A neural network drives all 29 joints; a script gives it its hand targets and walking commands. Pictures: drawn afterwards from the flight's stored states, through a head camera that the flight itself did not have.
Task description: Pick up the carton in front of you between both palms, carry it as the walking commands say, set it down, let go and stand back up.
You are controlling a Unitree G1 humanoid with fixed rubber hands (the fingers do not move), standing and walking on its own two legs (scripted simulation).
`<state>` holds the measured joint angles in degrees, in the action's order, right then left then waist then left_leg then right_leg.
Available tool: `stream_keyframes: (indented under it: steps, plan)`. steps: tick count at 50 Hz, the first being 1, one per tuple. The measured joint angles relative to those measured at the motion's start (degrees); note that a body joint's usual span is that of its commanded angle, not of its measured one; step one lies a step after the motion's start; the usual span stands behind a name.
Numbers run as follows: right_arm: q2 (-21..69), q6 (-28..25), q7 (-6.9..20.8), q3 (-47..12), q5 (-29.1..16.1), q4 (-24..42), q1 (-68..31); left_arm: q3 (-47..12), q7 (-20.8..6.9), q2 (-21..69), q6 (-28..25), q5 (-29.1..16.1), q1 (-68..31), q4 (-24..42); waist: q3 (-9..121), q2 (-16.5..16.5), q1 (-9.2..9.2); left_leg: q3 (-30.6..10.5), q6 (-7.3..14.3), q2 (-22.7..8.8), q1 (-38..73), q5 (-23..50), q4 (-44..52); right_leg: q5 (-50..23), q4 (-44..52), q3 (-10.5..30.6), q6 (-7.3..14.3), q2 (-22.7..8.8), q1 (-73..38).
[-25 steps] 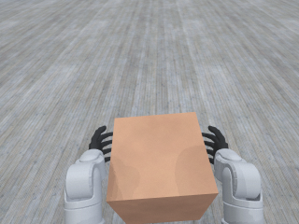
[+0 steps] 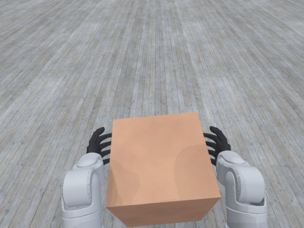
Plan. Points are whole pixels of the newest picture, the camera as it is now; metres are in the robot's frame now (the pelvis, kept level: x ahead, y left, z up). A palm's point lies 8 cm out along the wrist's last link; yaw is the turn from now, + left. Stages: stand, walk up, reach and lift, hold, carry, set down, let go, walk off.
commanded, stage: carry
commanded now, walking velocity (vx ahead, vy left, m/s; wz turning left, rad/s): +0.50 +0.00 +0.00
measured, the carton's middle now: (159, 173) +0.26 +0.00 +0.02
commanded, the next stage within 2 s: none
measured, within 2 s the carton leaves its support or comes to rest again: neither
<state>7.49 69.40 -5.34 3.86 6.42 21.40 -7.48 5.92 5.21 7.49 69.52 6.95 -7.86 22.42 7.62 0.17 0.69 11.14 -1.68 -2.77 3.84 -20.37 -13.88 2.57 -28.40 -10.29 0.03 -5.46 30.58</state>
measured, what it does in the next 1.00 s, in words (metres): walks ahead: right foot, then left foot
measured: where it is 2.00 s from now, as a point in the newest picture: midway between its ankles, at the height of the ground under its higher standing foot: (152, 172)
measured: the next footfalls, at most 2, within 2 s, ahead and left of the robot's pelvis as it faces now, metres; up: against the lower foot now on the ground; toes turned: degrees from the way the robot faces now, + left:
right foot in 0.04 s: +0.21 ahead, -0.12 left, +0.00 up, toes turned -12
left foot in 0.54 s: +0.54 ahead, +0.11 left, +0.00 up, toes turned +12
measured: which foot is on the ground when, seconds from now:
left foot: down 0.00-0.06, up 0.08-0.52, down 0.54-1.00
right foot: up 0.00-0.02, down 0.04-0.54, up 0.56-0.96, down 0.98-1.00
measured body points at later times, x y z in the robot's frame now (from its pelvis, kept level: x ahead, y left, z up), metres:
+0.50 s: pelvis +0.33 -0.01 +0.00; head +0.31 -0.01 +0.45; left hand +0.60 +0.15 +0.09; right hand +0.60 -0.16 +0.09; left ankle +0.48 +0.11 -0.71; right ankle +0.17 -0.11 -0.73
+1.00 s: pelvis +0.63 +0.00 -0.01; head +0.63 +0.00 +0.44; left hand +0.91 +0.16 +0.09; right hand +0.91 -0.15 +0.08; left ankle +0.50 +0.10 -0.73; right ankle +0.75 -0.09 -0.74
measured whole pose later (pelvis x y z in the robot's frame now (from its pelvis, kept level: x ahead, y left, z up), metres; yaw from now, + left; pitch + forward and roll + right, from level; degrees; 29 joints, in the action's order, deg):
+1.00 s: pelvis +0.63 +0.00 -0.01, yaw +1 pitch +2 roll +0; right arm 7.4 68.0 -5.1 4.3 6.2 23.5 -7.2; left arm 5.1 5.4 7.5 68.0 6.6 -8.1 23.6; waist 3.9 -0.4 -0.5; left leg 10.5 -1.1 -3.4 -2.9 -24.9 -26.8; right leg -0.8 -24.0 -12.0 1.6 -2.0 24.1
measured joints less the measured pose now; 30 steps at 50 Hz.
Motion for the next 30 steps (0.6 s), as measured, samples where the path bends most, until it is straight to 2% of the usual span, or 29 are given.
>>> stream_keyframes:
  steps: [2,3,5,7,9,12,18,25,27,28,29,30]
  plan:
    - [0.0,1.0,0.0,0.6,0.2,0.3,-1.0,0.3,0.0,0.1,0.6,-0.1,-1.3,-0.5,0.1,-0.8,-0.10,-0.9,-1.3,-1.5,0.5,-5.6,-6.6,1.1,2.4,-1.9,1.0,1.2,-3.6]
    - [-0.1,1.2,0.0,1.2,0.3,-0.2,-1.7,0.2,0.1,0.3,0.2,0.0,-2.1,-1.8,-0.1,-2.3,-0.48,-1.6,-1.3,-3.4,-2.0,-7.0,-14.2,1.7,-0.3,-2.9,2.5,2.0,-3.3]
    - [-0.4,1.7,0.0,2.4,0.3,-1.6,-2.4,0.2,0.0,0.5,-0.1,0.3,-3.6,-4.9,-1.1,-2.7,-1.16,-5.9,-0.4,-3.5,-11.2,-6.4,-34.4,5.2,-3.2,-3.6,4.4,2.1,-3.8]
    - [0.2,2.2,-0.1,3.1,0.6,-2.6,-2.4,0.5,0.0,0.5,0.2,0.3,-3.6,-6.1,-2.4,-2.0,-1.22,-7.8,0.9,-2.2,-20.1,-4.1,-48.2,6.3,-0.9,-3.7,4.2,1.8,-6.6]
    - [0.3,2.1,0.0,2.4,0.9,-2.9,-2.3,0.8,0.0,0.4,0.1,0.0,-2.8,-5.8,-3.4,-1.6,-1.28,-7.6,1.7,-2.3,-26.8,0.0,-51.6,6.2,2.9,-3.7,4.0,2.0,-10.0]
    - [0.2,1.3,0.0,1.4,0.9,-2.7,-2.2,1.1,0.0,0.3,-0.4,-0.3,-1.9,-4.4,-4.2,-1.2,-1.45,-6.9,1.6,-3.1,-33.9,5.2,-47.8,6.5,7.9,-3.2,3.7,2.4,-14.9]
    - [0.2,0.7,-0.1,0.4,1.0,0.3,-1.7,1.0,-0.1,0.2,-1.0,-0.9,-1.4,-1.3,-3.4,-0.9,-1.17,-5.1,0.2,-4.2,-39.6,12.8,-31.5,9.2,14.9,-2.4,2.4,3.1,-24.6]
    - [0.1,1.7,-0.1,0.9,0.8,0.2,-0.9,0.1,-0.4,0.2,0.1,0.0,-1.6,-2.4,-1.2,-0.4,-0.77,-0.7,2.2,-2.0,-35.6,18.4,-16.0,17.9,15.9,-1.7,-1.4,2.8,-35.7]
    - [0.1,1.7,-0.1,1.1,0.7,-1.0,-1.2,0.3,-0.4,0.2,0.4,0.4,-1.6,-3.1,-1.2,0.2,-0.84,1.2,3.3,-0.7,-31.7,17.6,-12.6,23.1,10.4,-0.9,-2.7,1.6,-37.0]
    - [0.1,1.0,0.0,0.9,0.7,-2.5,-1.3,0.7,-0.4,0.1,0.2,0.5,-1.7,-3.8,-1.4,1.8,-0.36,2.1,5.3,0.4,-31.3,17.2,-14.3,26.0,3.9,-0.4,-2.8,-0.3,-35.4]
    - [0.2,0.4,0.1,0.8,0.8,-4.2,-1.7,1.4,-0.5,0.2,0.0,0.6,-1.7,-4.7,-1.8,2.6,-0.03,2.6,6.4,0.7,-31.3,15.0,-16.8,25.4,-5.9,1.2,-2.5,-1.4,-31.7]
    - [0.2,0.0,0.1,0.8,0.8,-5.7,-2.1,1.8,-0.5,0.2,-0.2,0.7,-1.5,-5.4,-2.4,2.5,0.17,2.8,6.9,0.6,-30.9,12.9,-17.9,24.4,-16.3,3.8,-2.2,-1.0,-26.8]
